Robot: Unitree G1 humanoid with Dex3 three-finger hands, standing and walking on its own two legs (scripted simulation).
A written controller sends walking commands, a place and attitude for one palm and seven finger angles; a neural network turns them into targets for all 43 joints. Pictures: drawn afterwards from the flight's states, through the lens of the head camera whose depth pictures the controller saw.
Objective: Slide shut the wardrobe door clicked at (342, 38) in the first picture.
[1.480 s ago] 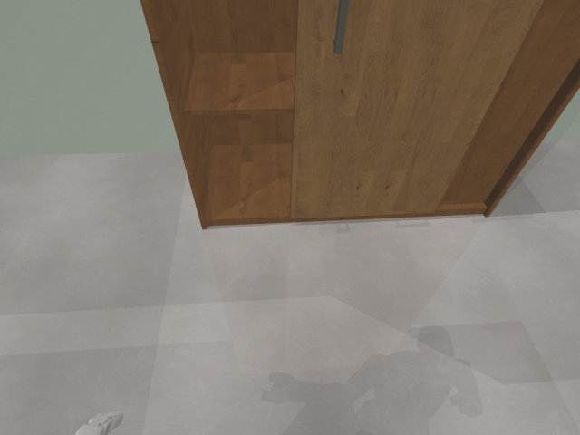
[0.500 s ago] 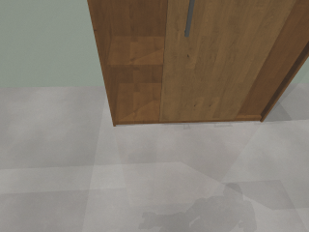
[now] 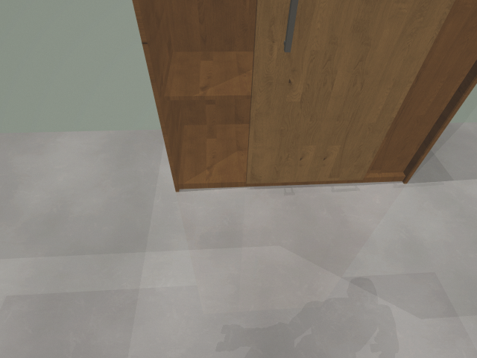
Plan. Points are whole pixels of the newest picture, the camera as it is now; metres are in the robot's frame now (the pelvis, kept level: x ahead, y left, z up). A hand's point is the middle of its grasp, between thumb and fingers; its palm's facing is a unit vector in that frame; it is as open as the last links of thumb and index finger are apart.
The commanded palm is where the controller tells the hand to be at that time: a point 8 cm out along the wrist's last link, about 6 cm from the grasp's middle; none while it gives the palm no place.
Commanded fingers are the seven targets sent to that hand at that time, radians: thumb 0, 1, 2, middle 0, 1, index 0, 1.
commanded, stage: look at it before walking up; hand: right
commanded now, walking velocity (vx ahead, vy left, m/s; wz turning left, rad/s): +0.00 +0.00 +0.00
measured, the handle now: out of the picture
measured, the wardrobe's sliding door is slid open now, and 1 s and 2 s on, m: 0.37 0.37 0.37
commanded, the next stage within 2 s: walk to a spot facing it in 0.06 s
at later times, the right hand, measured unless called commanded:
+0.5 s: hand out of the picture +0.02 -0.22 -0.20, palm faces +0.09 +0.98 -0.18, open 7.4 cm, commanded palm none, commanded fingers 0.00 -0.90 -0.90 0.20 0.30 0.20 0.30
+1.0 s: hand (332, 276) +0.34 -0.20 -0.18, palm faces +0.10 +0.97 -0.20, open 7.4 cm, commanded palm none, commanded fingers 0.00 -0.90 -0.90 0.20 0.30 0.20 0.30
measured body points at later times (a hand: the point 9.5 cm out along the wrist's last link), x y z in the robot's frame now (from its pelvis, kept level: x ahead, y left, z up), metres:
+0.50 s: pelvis +0.06 -0.03 -0.02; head +0.05 -0.05 +0.43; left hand +0.06 +0.22 -0.16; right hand +0.01 -0.28 -0.18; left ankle +0.00 +0.11 -0.73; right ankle +0.02 -0.12 -0.75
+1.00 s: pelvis +0.25 -0.02 -0.03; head +0.28 -0.01 +0.42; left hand +0.18 +0.20 -0.19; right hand +0.34 -0.25 -0.17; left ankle +0.34 +0.07 -0.75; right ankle +0.10 -0.12 -0.66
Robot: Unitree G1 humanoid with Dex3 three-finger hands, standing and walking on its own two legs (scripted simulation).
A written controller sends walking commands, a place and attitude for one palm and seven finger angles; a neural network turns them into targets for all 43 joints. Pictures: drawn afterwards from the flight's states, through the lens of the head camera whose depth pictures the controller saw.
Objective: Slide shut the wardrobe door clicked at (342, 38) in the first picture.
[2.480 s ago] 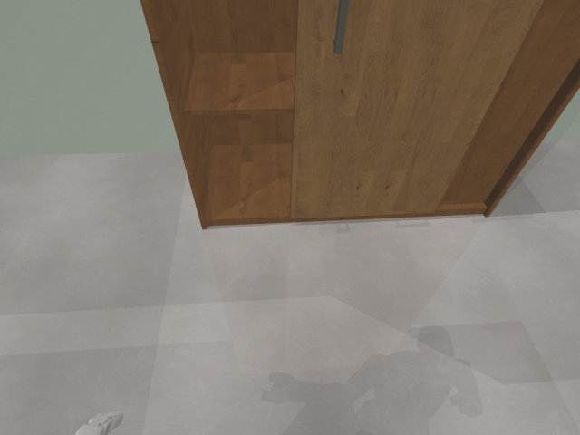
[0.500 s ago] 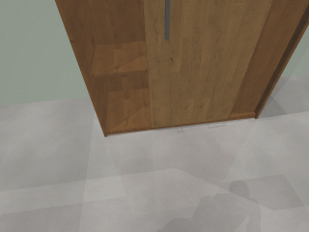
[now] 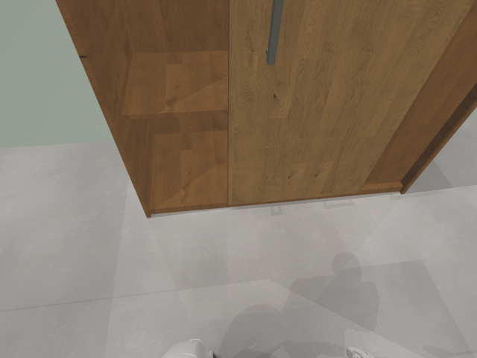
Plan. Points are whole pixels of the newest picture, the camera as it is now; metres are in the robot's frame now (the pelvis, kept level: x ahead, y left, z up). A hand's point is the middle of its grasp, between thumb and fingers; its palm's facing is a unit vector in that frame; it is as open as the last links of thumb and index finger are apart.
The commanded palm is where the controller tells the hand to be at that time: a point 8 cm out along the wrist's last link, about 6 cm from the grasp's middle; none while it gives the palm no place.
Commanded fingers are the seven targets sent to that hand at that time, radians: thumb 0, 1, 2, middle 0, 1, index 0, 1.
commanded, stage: turn to face it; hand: right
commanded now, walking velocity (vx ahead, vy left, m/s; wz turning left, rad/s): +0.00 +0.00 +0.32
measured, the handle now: out of the picture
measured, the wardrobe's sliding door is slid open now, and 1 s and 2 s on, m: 0.37 0.37 0.37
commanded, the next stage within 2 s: take the last steps up to it in 0.34 s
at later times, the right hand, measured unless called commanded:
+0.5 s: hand out of the picture +0.11 -0.20 -0.15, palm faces -0.08 +0.98 -0.18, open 7.4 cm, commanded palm none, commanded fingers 0.00 -0.90 -0.90 0.20 0.30 0.20 0.30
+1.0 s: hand (341, 303) +0.26 -0.19 -0.15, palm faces -0.20 +0.97 -0.15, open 7.4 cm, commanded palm none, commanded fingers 0.00 -0.90 -0.90 0.20 0.30 0.20 0.30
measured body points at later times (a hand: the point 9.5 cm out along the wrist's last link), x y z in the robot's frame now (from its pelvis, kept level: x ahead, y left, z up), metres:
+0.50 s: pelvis +0.08 -0.02 +0.02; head +0.10 -0.02 +0.47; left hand +0.12 +0.22 -0.12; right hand +0.12 -0.25 -0.14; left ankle +0.06 +0.10 -0.70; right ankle +0.11 -0.13 -0.72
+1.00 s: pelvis +0.20 -0.02 +0.03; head +0.22 -0.03 +0.48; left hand +0.09 +0.17 -0.12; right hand +0.27 -0.24 -0.14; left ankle +0.16 +0.10 -0.65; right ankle +0.18 -0.12 -0.72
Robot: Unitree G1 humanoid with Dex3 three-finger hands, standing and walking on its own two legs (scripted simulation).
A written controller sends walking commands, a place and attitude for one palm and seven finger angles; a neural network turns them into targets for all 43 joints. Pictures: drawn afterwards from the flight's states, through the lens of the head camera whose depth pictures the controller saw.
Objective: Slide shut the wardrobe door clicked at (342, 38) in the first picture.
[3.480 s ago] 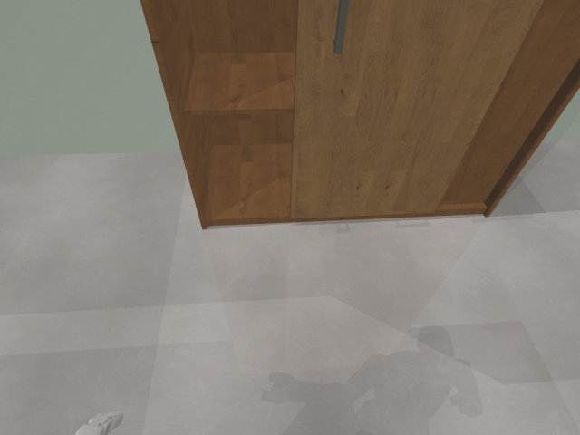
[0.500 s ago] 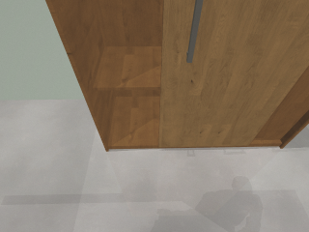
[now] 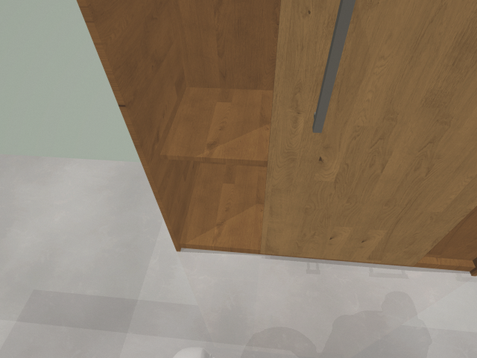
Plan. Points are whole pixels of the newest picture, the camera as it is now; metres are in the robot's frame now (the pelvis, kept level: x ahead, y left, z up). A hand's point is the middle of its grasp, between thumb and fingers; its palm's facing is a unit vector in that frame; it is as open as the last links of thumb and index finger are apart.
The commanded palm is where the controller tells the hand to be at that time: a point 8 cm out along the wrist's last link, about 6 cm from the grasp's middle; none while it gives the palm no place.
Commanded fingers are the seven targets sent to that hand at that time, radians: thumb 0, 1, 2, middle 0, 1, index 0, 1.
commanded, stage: take the last steps up to it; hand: right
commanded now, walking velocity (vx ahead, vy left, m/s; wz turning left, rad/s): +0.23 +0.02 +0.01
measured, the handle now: (330, 62) +0.62 -0.13 +0.19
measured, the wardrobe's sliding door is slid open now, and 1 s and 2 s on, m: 0.37 0.37 0.37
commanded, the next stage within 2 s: come to a stop and stand still in 0.22 s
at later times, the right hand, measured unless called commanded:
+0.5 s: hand (327, 346) +0.20 -0.15 -0.18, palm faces +0.07 +0.98 -0.21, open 7.2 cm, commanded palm none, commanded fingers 0.00 -0.90 -0.90 0.20 0.30 0.20 0.30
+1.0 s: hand out of the picture +0.15 -0.14 -0.19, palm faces +0.04 +0.97 -0.25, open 7.4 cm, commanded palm none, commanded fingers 0.00 -0.90 -0.90 0.20 0.30 0.20 0.30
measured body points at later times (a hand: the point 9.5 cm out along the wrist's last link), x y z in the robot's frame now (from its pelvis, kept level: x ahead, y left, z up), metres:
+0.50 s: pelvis +0.14 +0.03 -0.01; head +0.16 +0.03 +0.44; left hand +0.18 +0.27 -0.16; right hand +0.19 -0.20 -0.16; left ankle +0.16 +0.13 -0.74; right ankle +0.18 -0.09 -0.73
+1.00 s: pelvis +0.12 +0.05 -0.03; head +0.13 +0.06 +0.42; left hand +0.20 +0.29 -0.17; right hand +0.15 -0.19 -0.17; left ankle +0.13 +0.16 -0.74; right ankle +0.16 -0.05 -0.75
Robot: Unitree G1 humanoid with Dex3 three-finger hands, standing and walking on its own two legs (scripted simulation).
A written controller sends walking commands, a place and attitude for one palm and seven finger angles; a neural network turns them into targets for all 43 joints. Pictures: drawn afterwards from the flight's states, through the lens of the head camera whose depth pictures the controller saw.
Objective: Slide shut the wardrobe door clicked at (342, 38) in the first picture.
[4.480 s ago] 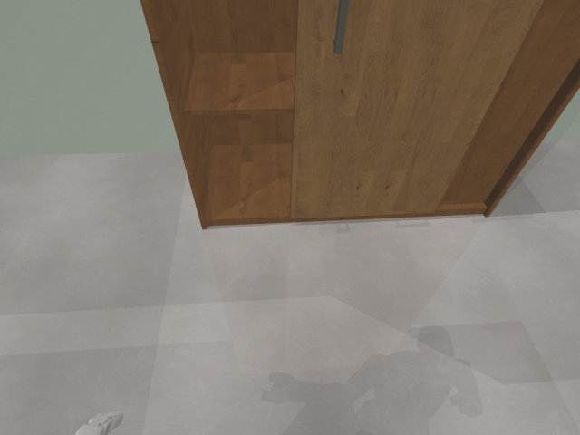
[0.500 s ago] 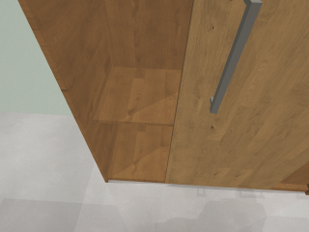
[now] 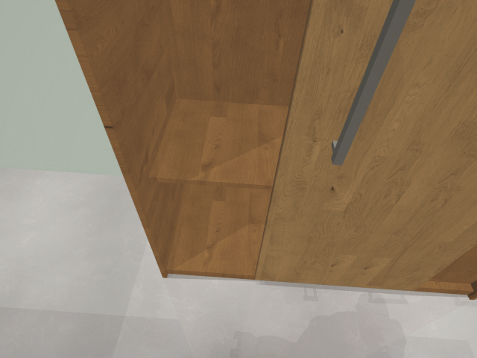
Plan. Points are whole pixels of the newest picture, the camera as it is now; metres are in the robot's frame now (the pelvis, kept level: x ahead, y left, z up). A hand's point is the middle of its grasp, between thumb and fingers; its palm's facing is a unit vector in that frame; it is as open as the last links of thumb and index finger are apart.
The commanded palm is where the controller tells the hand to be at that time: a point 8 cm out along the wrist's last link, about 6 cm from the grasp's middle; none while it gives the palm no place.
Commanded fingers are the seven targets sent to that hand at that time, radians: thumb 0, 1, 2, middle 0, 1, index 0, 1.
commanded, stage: come to a stop and stand still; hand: right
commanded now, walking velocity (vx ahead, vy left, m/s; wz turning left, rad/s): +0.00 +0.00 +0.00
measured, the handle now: (361, 89) +0.51 -0.17 +0.21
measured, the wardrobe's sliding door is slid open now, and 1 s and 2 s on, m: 0.37 0.37 0.37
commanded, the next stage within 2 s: look again from close up in 1.54 s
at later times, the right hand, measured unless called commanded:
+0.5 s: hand out of the picture +0.00 -0.16 -0.16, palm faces +0.02 +0.98 -0.18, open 7.4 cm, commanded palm none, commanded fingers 0.00 -0.90 -0.90 0.20 0.30 0.20 0.30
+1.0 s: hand out of the picture +0.02 -0.16 -0.16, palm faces +0.01 +0.99 -0.16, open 7.4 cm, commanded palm none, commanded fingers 0.00 -0.90 -0.90 0.20 0.30 0.20 0.30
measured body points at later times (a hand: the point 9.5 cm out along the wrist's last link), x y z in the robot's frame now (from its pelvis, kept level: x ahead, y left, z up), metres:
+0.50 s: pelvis +0.00 +0.01 +0.02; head +0.00 +0.01 +0.47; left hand -0.04 +0.23 -0.14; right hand +0.00 -0.21 -0.14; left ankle +0.00 +0.11 -0.72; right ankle +0.04 -0.10 -0.72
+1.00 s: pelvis +0.04 +0.00 +0.02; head +0.04 +0.00 +0.47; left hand +0.04 +0.23 -0.14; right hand +0.02 -0.21 -0.14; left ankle +0.00 +0.11 -0.72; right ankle +0.04 -0.10 -0.72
